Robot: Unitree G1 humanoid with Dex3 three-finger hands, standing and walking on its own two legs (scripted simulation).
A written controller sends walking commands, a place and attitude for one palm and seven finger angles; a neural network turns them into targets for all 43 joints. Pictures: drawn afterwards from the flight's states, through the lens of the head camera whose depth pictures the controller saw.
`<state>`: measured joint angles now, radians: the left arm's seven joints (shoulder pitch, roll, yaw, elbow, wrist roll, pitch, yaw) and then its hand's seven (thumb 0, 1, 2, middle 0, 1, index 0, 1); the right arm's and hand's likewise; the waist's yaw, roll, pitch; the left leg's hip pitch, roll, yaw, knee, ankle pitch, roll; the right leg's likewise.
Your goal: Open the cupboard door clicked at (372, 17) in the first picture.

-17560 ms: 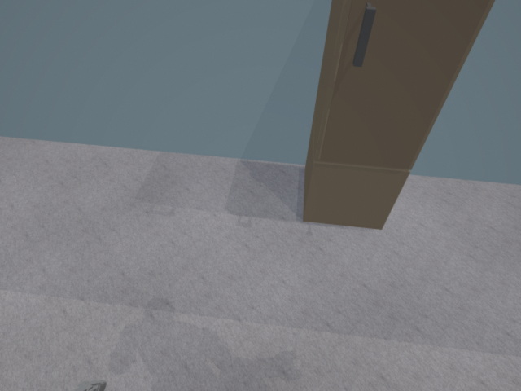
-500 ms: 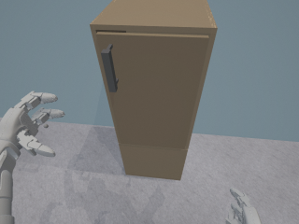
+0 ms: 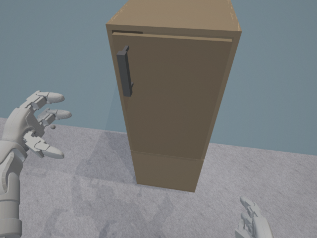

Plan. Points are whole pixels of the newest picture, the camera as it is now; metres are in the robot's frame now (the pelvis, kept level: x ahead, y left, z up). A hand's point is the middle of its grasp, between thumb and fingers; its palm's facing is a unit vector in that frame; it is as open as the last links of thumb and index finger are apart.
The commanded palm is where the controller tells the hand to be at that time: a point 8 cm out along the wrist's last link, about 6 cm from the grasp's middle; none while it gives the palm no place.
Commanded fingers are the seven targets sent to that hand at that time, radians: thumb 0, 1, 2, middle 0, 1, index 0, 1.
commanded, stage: move the hooked fingers beside the handle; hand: left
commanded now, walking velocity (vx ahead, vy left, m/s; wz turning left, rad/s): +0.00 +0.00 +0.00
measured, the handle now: (127, 71) +0.56 +0.16 +0.15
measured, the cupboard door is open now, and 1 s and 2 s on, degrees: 0 0 0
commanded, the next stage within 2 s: none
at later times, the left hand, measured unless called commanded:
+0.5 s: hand (76, 104) +0.38 +0.25 +0.15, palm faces -0.01 -1.00 -0.02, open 14.0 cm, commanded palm +0.36 +0.30 +0.16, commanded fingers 0.00 -0.50 0.30 -0.30 -1.20 -0.30 -1.20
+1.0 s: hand (91, 90) +0.44 +0.23 +0.16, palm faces -0.03 -1.00 +0.00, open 14.0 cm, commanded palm +0.43 +0.28 +0.16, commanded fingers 0.00 -0.50 0.30 -0.30 -1.20 -0.30 -1.20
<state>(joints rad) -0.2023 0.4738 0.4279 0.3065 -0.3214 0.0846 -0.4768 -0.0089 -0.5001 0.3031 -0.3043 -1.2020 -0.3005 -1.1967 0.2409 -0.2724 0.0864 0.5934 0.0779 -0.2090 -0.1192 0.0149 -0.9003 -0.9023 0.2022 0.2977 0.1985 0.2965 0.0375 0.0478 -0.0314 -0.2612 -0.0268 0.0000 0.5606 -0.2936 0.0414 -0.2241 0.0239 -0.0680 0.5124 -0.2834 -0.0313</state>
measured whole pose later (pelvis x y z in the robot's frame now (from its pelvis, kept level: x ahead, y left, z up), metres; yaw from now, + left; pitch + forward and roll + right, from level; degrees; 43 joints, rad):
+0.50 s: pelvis +0.01 +0.00 +0.00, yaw -1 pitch +3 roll -1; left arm -0.42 0.51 0.42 0.56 -0.27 0.04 -0.45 -0.01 -0.50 0.30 -0.30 -1.20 -0.30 -1.20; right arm 0.31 -0.29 0.06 0.61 0.08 -0.16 -0.11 0.01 -0.90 -0.90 0.20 0.30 0.20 0.30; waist -0.02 0.03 -0.05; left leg -0.31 -0.02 0.02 0.56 -0.31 0.04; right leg -0.28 0.03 -0.05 0.52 -0.30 -0.04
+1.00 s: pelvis +0.02 +0.00 +0.00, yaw -2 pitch +6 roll -1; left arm -0.68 0.53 0.38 0.86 -0.21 -0.04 -0.41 -0.01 -0.50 0.30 -0.30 -1.20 -0.30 -1.20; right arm 0.34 -0.29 0.06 0.63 0.07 -0.10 -0.10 0.01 -0.90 -0.90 0.20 0.30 0.20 0.30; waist -0.06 0.02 -0.06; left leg -0.37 -0.02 0.02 0.58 -0.31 0.04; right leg -0.35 0.03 -0.05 0.54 -0.30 -0.03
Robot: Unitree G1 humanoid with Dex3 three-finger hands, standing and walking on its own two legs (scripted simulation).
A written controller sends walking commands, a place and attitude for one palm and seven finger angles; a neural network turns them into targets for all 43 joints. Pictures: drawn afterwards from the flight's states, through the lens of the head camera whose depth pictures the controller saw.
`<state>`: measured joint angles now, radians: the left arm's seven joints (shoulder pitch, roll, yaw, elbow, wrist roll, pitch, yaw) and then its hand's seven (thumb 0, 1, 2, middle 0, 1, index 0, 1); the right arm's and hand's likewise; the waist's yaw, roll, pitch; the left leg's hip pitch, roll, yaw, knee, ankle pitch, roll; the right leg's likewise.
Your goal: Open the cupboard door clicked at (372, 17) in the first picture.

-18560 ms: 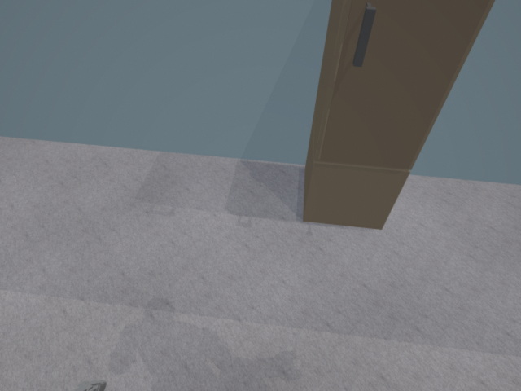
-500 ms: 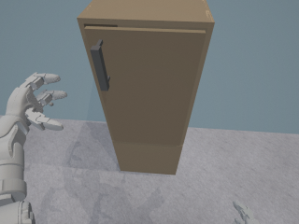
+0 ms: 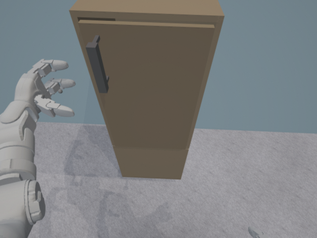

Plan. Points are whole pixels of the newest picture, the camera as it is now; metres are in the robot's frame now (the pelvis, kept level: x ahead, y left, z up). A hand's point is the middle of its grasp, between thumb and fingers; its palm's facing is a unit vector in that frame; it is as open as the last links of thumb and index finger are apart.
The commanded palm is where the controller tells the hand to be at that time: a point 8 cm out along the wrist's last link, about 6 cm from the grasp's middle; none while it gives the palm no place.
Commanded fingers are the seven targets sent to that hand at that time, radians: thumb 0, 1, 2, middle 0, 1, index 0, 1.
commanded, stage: move the hooked fingers beside the handle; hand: left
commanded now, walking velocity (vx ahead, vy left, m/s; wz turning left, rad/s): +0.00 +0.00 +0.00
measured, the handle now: (100, 65) +0.54 +0.17 +0.15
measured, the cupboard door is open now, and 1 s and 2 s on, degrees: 0 0 0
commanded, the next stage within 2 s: slide the fingers in behind the handle in 1.28 s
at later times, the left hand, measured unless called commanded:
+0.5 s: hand (75, 74) +0.49 +0.23 +0.16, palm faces -0.03 -1.00 +0.03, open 14.0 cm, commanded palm +0.47 +0.29 +0.15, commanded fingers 0.00 -0.50 0.30 -0.30 -1.20 -0.30 -1.20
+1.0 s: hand (69, 77) +0.48 +0.24 +0.15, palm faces -0.03 -1.00 +0.04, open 14.0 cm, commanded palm +0.46 +0.29 +0.15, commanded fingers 0.00 -0.50 0.30 -0.30 -1.20 -0.30 -1.20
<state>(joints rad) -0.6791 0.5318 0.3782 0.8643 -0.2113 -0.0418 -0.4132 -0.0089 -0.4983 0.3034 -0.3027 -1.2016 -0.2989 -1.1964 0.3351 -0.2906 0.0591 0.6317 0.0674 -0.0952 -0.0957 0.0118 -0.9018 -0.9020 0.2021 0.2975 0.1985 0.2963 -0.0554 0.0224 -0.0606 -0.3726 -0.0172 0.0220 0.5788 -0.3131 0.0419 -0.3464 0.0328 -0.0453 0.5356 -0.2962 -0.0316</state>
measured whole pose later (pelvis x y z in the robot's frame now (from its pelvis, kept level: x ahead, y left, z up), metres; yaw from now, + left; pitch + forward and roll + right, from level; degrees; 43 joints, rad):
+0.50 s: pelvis +0.00 +0.01 -0.01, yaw -1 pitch +11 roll -2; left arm -0.98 0.63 0.40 1.21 -0.14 -0.16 -0.39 -0.01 -0.50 0.30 -0.30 -1.20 -0.30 -1.20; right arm 0.42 -0.31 0.05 0.68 0.04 -0.05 -0.07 0.01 -0.90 -0.90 0.20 0.30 0.20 0.30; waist -0.14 0.02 -0.06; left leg -0.51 -0.01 0.03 0.64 -0.33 0.05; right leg -0.48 0.04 -0.04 0.58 -0.29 -0.02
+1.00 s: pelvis +0.00 +0.01 -0.01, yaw -1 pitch +12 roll -2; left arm -0.91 0.59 0.40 1.14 -0.17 -0.17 -0.41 -0.01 -0.50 0.30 -0.30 -1.20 -0.30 -1.20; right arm 0.40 -0.30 0.04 0.65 0.04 0.00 -0.06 0.01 -0.90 -0.90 0.20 0.30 0.20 0.30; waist -0.11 0.02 -0.09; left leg -0.52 -0.01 0.03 0.67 -0.35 0.06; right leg -0.48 0.04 -0.04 0.58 -0.31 -0.01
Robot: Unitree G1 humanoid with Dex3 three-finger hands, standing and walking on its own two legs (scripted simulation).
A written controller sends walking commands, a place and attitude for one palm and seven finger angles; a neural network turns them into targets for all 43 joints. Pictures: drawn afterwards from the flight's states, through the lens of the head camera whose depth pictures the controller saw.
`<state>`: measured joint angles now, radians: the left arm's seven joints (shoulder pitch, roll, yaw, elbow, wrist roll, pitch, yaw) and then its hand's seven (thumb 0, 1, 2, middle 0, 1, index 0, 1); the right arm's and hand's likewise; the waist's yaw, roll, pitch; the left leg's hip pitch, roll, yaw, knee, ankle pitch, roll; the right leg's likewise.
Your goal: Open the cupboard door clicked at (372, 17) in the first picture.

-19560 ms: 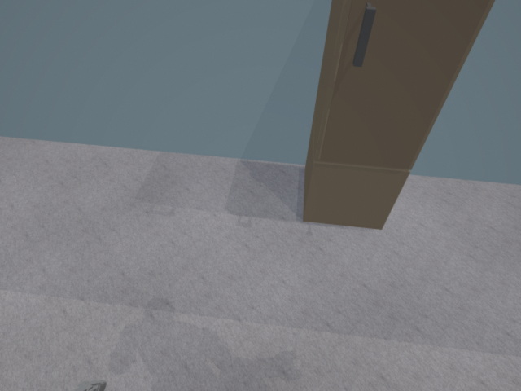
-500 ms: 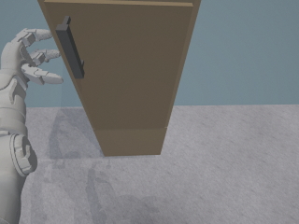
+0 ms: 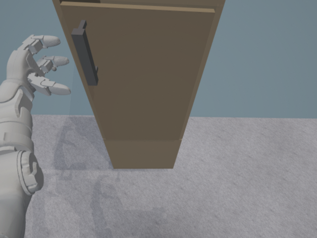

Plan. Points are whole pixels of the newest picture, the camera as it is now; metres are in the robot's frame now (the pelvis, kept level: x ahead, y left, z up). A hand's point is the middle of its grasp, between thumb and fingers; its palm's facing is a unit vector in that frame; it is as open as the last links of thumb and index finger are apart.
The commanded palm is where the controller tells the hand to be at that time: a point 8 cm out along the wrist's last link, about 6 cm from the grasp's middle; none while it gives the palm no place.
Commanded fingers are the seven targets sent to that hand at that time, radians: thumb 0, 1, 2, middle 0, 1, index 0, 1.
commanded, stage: move the hooked fingers beside the handle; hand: left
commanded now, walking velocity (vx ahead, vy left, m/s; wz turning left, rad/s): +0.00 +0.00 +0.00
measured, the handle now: (88, 54) +0.53 +0.17 +0.16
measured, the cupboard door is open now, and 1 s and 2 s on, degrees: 0 0 0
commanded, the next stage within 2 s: slide the fingers in behind the handle in 0.28 s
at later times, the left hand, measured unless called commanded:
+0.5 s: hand (59, 70) +0.47 +0.22 +0.16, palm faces -0.01 -1.00 +0.03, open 14.0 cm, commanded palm +0.45 +0.27 +0.16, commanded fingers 0.00 -0.50 0.30 -0.30 -1.20 -0.30 -1.20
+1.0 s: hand (75, 68) +0.49 +0.19 +0.15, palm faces -0.02 -1.00 +0.02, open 14.0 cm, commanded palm +0.46 +0.24 +0.16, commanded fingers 0.00 -0.50 0.30 -0.30 -1.20 -0.30 -1.20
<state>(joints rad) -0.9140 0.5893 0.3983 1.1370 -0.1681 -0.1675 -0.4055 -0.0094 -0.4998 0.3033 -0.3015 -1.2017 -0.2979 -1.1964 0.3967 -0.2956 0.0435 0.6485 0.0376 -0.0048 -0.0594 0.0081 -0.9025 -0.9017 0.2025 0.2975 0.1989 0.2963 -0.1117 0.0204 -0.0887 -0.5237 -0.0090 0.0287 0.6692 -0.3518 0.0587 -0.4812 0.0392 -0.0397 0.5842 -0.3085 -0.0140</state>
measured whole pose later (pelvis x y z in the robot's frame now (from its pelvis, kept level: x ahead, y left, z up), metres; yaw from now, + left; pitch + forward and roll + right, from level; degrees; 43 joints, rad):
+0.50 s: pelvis -0.01 +0.00 +0.00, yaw +0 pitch +12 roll -2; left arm -0.95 0.60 0.38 1.19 -0.15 -0.17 -0.38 -0.01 -0.50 0.30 -0.30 -1.20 -0.30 -1.20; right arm 0.43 -0.30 0.05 0.65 0.04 -0.01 -0.06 0.01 -0.90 -0.90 0.20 0.30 0.20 0.30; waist -0.13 0.02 -0.08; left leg -0.55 -0.01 0.03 0.69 -0.34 0.06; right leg -0.51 0.04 -0.04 0.61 -0.30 -0.02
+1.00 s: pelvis -0.01 -0.01 +0.00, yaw +0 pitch +12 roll -2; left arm -0.96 0.55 0.36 1.17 -0.14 -0.18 -0.32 -0.01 -0.50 0.30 -0.30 -1.20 -0.30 -1.20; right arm 0.43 -0.29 0.05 0.64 0.03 -0.02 -0.05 0.01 -0.90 -0.90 0.20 0.30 0.20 0.30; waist -0.13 0.02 -0.09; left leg -0.55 0.00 0.03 0.69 -0.36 0.05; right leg -0.52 0.05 -0.04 0.62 -0.32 -0.03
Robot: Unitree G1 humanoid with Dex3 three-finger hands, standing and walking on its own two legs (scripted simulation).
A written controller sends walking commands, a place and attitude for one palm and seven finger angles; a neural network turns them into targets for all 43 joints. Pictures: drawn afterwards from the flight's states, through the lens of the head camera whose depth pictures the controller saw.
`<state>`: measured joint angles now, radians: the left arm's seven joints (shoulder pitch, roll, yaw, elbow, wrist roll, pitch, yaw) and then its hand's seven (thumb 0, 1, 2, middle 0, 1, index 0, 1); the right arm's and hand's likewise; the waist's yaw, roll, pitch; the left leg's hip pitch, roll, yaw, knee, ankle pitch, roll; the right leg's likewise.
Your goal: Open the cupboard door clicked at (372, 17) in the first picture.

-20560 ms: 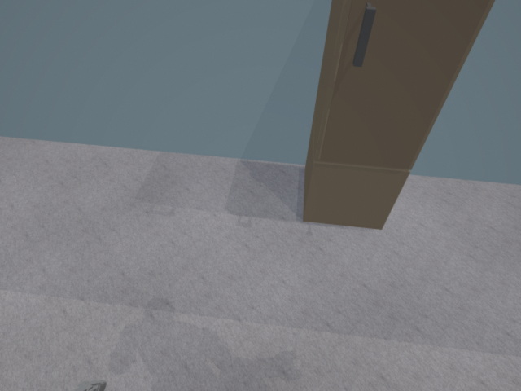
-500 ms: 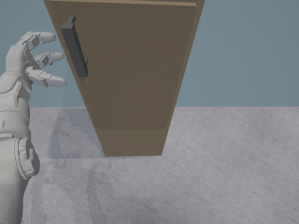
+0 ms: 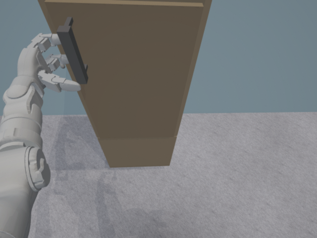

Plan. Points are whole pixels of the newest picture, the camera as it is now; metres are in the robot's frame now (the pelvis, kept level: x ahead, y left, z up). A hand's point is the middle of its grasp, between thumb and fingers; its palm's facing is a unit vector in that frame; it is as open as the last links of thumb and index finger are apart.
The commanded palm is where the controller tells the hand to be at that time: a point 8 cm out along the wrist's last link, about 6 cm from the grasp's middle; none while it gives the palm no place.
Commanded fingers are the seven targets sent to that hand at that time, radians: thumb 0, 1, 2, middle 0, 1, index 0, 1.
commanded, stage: slide the fingers in behind the handle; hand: left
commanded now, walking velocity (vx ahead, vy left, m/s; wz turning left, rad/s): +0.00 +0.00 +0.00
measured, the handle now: (76, 52) +0.54 +0.18 +0.16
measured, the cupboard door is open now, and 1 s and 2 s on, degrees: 0 0 0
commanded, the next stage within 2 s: close the thumb around the handle in 0.98 s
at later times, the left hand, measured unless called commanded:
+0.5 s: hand (76, 67) +0.49 +0.17 +0.16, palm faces +0.00 -1.00 +0.03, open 14.0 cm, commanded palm +0.46 +0.22 +0.16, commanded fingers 0.00 -0.50 0.30 -0.30 -1.20 -0.30 -1.20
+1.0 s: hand (81, 66) +0.49 +0.16 +0.16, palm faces -0.01 -1.00 +0.02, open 14.0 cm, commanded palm +0.47 +0.21 +0.16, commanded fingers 0.00 -0.50 0.30 -0.30 -1.20 -0.30 -1.20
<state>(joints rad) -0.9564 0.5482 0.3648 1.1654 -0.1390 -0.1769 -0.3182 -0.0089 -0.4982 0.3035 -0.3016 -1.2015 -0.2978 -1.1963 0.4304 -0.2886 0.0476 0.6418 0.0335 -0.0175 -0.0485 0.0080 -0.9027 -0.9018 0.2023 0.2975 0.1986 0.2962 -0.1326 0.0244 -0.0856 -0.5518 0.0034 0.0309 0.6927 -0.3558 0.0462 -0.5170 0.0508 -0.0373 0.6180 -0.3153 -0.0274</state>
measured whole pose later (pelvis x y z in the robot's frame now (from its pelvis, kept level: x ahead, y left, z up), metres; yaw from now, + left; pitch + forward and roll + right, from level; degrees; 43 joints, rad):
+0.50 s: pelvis +0.00 +0.00 +0.00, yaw +0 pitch +11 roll -2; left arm -0.93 0.45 0.34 1.10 -0.13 -0.17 -0.23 -0.01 -0.50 0.30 -0.30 -1.20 -0.30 -1.20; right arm 0.40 -0.28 0.04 0.63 0.03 -0.02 -0.04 0.01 -0.90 -0.90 0.20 0.30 0.20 0.30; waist -0.12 0.03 -0.09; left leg -0.52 0.00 0.03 0.68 -0.35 0.04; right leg -0.50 0.05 -0.03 0.62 -0.32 -0.03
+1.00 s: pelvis -0.01 +0.00 +0.00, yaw +0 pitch +12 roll -2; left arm -1.00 0.46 0.32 1.19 -0.12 -0.20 -0.21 -0.01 -0.50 0.30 -0.30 -1.20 -0.30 -1.20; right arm 0.43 -0.29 0.04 0.67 0.02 -0.05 -0.04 0.01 -0.90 -0.90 0.20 0.30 0.20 0.30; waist -0.14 0.03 -0.07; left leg -0.56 0.00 0.03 0.69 -0.34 0.04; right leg -0.53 0.04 -0.04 0.64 -0.31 -0.03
